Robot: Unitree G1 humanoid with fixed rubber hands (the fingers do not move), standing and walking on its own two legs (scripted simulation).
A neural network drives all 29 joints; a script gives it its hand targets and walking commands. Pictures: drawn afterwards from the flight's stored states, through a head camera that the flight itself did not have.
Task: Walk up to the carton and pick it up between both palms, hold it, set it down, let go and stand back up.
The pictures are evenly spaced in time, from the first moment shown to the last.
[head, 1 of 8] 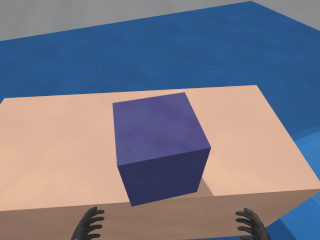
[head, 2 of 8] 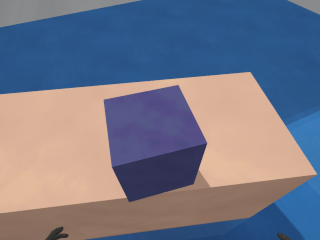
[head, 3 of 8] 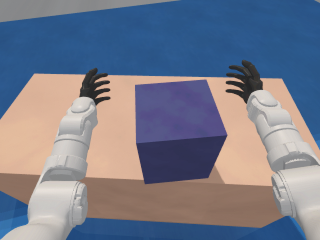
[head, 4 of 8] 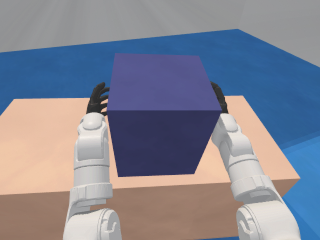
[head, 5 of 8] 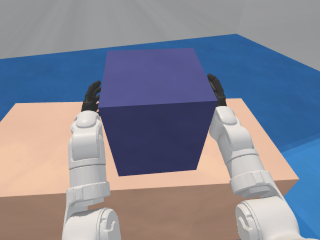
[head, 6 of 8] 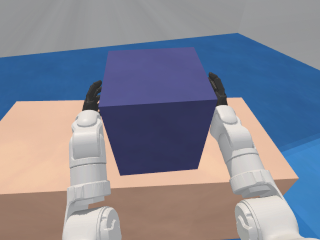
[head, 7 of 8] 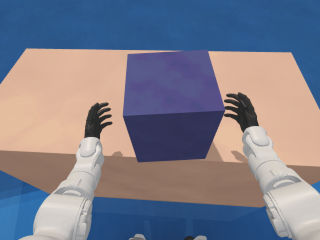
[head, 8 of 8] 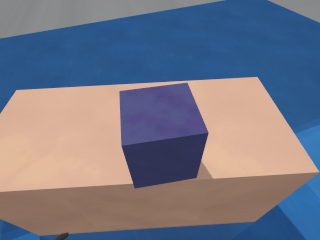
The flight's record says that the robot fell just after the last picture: no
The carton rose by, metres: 0.20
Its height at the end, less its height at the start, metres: +0.00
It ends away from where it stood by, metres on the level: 0.01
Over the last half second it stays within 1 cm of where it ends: yes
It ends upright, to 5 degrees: yes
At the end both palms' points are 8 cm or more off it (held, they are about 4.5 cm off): yes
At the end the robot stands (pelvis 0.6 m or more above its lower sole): yes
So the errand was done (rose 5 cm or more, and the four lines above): yes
